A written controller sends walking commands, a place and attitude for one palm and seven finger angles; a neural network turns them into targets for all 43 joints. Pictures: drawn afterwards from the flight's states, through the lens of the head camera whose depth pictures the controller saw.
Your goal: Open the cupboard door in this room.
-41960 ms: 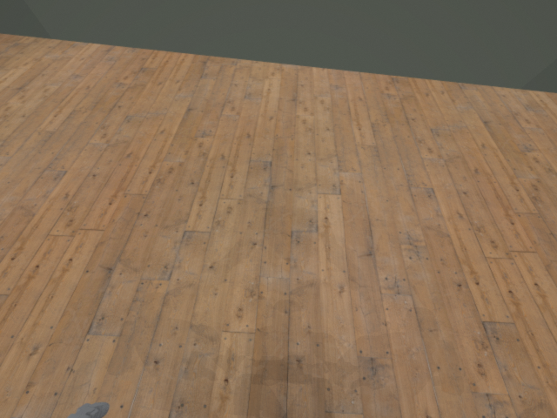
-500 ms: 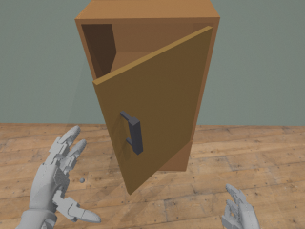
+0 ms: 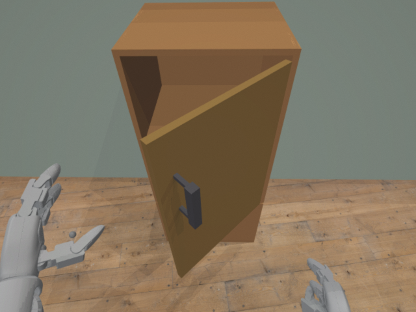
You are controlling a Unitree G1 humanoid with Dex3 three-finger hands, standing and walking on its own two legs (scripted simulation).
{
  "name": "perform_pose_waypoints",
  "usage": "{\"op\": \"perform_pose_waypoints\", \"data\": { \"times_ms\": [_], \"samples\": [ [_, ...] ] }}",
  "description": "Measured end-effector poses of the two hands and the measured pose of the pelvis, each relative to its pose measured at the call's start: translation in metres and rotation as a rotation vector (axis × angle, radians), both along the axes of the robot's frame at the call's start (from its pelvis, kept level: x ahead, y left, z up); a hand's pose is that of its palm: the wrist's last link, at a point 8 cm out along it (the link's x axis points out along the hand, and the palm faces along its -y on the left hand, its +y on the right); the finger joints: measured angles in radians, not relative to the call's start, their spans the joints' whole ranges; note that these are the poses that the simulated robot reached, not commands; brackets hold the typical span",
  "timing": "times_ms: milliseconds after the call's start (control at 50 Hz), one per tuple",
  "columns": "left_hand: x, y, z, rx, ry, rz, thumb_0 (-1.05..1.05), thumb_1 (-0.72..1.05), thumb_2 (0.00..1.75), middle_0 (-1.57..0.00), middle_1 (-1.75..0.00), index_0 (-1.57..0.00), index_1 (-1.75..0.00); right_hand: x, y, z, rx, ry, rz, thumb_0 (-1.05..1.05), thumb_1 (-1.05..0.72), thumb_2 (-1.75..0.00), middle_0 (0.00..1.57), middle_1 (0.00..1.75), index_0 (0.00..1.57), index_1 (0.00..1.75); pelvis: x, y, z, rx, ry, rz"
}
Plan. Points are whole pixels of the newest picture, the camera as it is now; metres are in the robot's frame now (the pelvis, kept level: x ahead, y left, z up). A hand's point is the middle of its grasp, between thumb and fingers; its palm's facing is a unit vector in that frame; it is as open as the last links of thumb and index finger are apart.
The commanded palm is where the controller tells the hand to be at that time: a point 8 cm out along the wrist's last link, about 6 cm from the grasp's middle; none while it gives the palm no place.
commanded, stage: draw the hand back to the body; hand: left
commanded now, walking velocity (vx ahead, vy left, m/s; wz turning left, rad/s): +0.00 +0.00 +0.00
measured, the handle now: (187, 201) +0.32 +0.09 +0.04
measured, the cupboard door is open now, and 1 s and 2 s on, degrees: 45 45 45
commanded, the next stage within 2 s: step back with the hand held close in 0.60 s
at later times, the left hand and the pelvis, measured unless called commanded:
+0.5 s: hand (58, 220) +0.20 +0.25 +0.15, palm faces +0.46 -0.80 -0.38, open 7.5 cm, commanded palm +0.15 +0.29 +0.17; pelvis +0.01 -0.01 +0.01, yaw +0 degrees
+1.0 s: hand (53, 229) +0.18 +0.25 +0.15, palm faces +0.34 -0.79 -0.51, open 7.4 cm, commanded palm +0.13 +0.29 +0.18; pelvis -0.02 +0.00 +0.00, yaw -1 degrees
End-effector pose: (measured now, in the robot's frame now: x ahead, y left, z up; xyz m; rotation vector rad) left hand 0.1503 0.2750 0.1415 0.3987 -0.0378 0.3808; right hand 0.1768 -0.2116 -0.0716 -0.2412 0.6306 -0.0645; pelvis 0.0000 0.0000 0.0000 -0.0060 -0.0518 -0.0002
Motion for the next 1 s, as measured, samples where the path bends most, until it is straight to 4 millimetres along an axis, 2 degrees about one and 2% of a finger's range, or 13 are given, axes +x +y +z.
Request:
{"op": "perform_pose_waypoints", "data": {
  "times_ms": [280,400,480,720,840,1000],
  "samples": [
    [0.005,0.024,0.034,0.076,-0.09,0.092,0.01,0.7,0.82,-0.2,-0.3,-0.2,-0.3,0.015,-0.005,0.003,0.008,0.013,0.007,0.01,-0.91,-0.9,0.2,0.3,0.21,0.3,0.008,-0.004,0.005,0.004,-0.014,-0.006],
    [0.005,0.019,0.027,0.047,-0.072,0.101,0.01,0.82,0.87,-0.21,-0.3,-0.21,-0.3,0.013,-0.013,0.002,0.006,0.029,-0.001,0.01,-0.91,-0.9,0.2,0.3,0.21,0.3,0.008,-0.009,0.006,0.005,-0.016,-0.006],
    [0.005,0.013,0.023,0.037,-0.058,0.09,0.01,0.86,0.89,-0.21,-0.3,-0.21,-0.3,0.01,-0.019,0.001,0.0,0.033,-0.009,0.01,-0.91,-0.9,0.2,0.3,0.21,0.3,0.007,-0.012,0.006,0.004,-0.02,-0.006],
    [0.001,0.006,0.03,0.054,-0.079,0.084,0.01,0.89,0.9,-0.21,-0.3,-0.21,-0.3,0.003,-0.03,0.0,0.004,0.03,-0.029,0.01,-0.91,-0.9,0.2,0.3,0.21,0.3,0.003,-0.02,0.007,0.003,-0.031,-0.007],
    [0.0,0.008,0.05,0.146,-0.13,0.045,0.01,0.89,0.9,-0.21,-0.31,-0.21,-0.3,-0.001,-0.032,0.0,0.004,0.052,-0.04,0.01,-0.91,-0.9,0.2,0.3,0.21,0.3,-0.003,-0.019,0.006,-0.012,0.004,-0.001],
    [-0.007,0.012,0.034,0.166,-0.007,-0.036,0.01,0.89,0.9,-0.21,-0.3,-0.21,-0.3,-0.022,-0.036,0.001,-0.015,0.095,-0.125,0.01,-0.91,-0.9,0.2,0.3,0.21,0.3,-0.021,-0.005,0.005,-0.01,0.037,-0.025]
  ]
}}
